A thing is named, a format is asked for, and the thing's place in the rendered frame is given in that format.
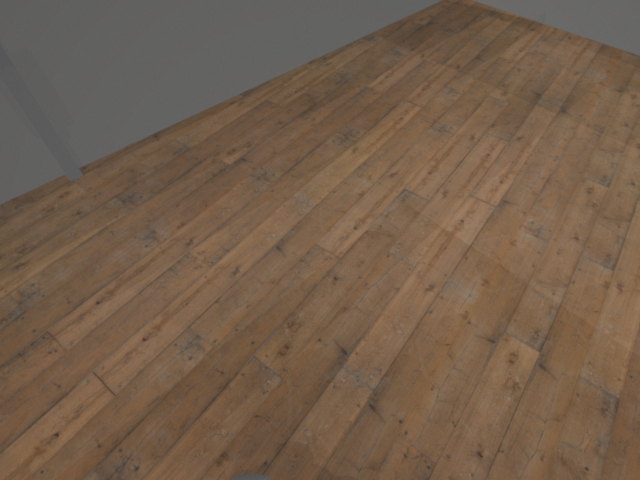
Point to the panel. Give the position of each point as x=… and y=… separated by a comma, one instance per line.
x=33, y=112

